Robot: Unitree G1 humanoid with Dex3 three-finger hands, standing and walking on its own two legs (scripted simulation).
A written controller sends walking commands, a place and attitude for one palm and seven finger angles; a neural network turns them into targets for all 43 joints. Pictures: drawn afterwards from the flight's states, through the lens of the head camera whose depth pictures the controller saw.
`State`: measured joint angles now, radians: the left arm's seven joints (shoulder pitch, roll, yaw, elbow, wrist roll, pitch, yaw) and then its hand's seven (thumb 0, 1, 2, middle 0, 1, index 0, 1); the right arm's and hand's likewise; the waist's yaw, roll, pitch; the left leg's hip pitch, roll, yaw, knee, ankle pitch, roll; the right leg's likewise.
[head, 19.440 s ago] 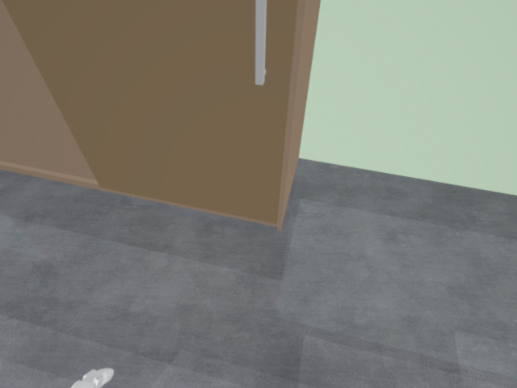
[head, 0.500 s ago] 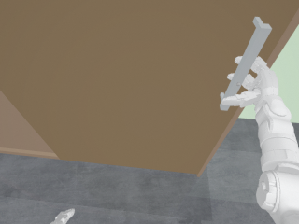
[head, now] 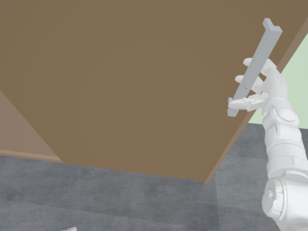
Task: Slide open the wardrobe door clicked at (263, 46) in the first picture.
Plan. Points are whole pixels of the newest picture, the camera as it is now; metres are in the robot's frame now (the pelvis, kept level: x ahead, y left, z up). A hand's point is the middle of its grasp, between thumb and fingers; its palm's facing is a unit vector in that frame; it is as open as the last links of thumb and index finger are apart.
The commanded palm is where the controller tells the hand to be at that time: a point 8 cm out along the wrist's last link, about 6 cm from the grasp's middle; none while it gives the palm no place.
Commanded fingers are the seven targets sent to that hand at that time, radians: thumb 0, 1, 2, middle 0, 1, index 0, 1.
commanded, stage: grip the handle and tug to test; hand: right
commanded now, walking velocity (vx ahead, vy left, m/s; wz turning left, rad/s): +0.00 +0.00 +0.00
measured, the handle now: (246, 74) +0.51 -0.17 +0.16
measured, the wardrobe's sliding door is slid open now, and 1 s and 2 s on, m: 0.00 0.00 0.00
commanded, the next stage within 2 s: tug the door sideways, standing still in 1.42 s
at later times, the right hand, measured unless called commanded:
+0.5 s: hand (245, 88) +0.45 -0.16 +0.16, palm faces +0.02 +1.00 +0.02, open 8.4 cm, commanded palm +0.42 -0.21 +0.16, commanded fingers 0.00 -0.71 -0.82 0.43 1.37 0.43 1.37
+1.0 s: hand (242, 87) +0.45 -0.15 +0.16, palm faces +0.00 +1.00 +0.02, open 5.9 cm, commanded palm +0.42 -0.21 +0.16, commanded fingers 0.00 -0.90 -0.90 0.45 1.40 0.45 1.40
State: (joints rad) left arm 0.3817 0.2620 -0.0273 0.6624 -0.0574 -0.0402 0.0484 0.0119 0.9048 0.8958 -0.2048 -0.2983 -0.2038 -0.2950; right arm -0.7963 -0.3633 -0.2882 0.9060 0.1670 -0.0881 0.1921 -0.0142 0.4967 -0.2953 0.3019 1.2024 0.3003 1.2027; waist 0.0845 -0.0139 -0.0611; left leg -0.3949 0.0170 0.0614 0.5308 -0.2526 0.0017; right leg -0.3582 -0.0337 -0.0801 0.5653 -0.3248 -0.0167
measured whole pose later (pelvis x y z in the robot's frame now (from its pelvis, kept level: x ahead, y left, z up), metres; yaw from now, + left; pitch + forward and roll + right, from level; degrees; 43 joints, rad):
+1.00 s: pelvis -0.01 +0.01 +0.00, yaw -1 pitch +6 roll +0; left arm 0.34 0.27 -0.03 0.66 -0.06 -0.04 0.06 0.01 0.91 0.90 -0.20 -0.30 -0.20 -0.29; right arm -0.81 -0.35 -0.27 0.91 0.16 -0.08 0.18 0.01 -0.68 -0.83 0.36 1.37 0.36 1.37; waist 0.08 -0.02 -0.04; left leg -0.38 0.01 0.07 0.52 -0.24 0.01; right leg -0.34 -0.03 -0.07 0.55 -0.30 -0.01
